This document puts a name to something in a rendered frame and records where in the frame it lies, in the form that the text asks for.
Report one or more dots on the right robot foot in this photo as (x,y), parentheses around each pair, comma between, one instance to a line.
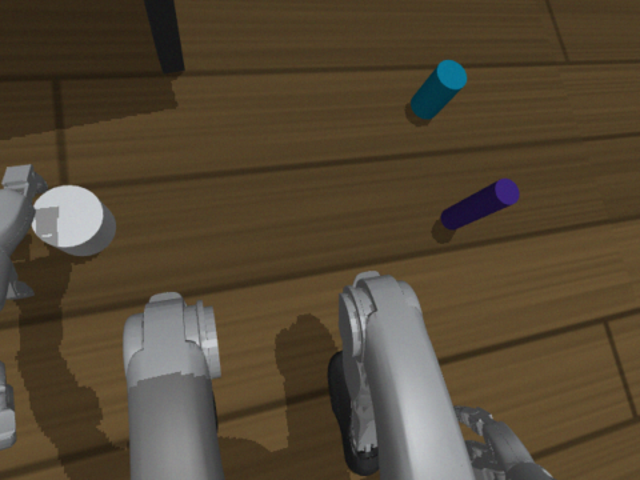
(361,463)

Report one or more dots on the right robot hand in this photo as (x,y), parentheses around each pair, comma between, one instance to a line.
(503,449)

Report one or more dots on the left robot hand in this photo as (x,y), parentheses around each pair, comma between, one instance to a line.
(20,184)

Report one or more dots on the right robot arm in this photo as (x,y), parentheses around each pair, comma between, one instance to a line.
(528,471)

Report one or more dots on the left robot arm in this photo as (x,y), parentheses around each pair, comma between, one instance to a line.
(7,409)

